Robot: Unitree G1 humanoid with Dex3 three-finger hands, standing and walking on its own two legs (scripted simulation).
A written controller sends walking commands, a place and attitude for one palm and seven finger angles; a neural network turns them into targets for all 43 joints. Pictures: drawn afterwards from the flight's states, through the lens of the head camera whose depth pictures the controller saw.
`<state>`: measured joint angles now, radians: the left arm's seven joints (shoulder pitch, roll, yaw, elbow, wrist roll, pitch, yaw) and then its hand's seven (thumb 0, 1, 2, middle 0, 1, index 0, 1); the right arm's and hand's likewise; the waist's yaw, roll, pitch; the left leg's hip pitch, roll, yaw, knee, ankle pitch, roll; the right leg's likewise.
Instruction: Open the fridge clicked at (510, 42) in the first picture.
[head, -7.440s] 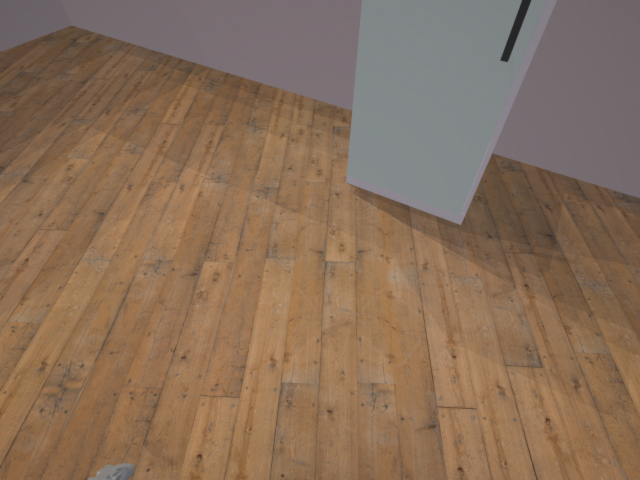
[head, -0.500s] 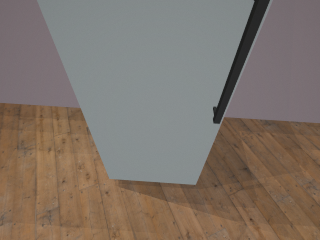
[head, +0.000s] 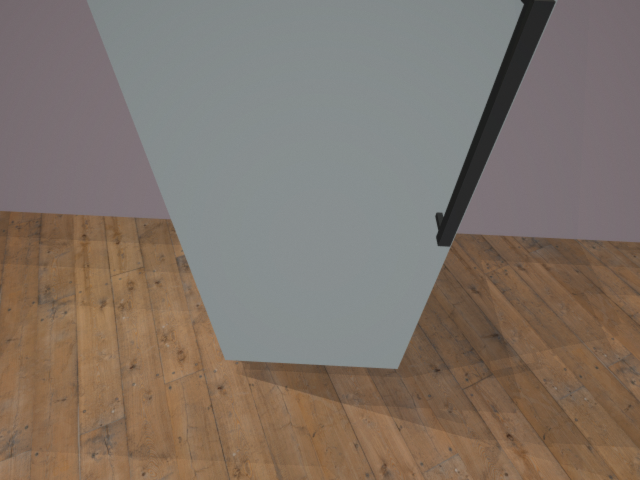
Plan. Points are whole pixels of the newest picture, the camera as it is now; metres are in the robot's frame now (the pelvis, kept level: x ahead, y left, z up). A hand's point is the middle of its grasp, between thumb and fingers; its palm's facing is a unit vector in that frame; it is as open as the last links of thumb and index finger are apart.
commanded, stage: look again from close up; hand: right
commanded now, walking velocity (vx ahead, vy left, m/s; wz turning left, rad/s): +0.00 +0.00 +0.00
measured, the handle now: (475, 142) +0.52 -0.18 +0.17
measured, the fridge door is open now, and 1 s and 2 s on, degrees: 0 0 0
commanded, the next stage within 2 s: raise the hand to about handle height in 0.10 s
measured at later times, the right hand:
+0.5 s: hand (489, 444) +0.18 -0.18 +0.00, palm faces +0.03 +1.00 -0.05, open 8.0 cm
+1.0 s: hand (550, 438) +0.18 -0.24 +0.02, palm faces +0.02 +1.00 -0.05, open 10.9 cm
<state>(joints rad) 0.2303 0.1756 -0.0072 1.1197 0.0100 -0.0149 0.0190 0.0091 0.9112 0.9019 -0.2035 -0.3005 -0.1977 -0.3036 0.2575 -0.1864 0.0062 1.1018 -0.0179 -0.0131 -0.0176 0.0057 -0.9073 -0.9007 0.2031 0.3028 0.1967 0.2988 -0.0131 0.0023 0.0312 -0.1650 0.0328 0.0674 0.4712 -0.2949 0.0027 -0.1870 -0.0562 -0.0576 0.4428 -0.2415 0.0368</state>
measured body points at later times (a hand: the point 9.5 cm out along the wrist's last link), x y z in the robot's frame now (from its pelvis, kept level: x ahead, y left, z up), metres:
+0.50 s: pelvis -0.03 +0.00 -0.05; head -0.01 +0.01 +0.40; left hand +0.17 +0.25 -0.11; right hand +0.17 -0.23 +0.01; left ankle -0.03 +0.11 -0.74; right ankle +0.00 -0.14 -0.74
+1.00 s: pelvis -0.04 -0.01 -0.05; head -0.01 -0.01 +0.40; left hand +0.12 +0.21 -0.13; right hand +0.18 -0.29 +0.03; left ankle -0.03 +0.11 -0.74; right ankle -0.01 -0.14 -0.74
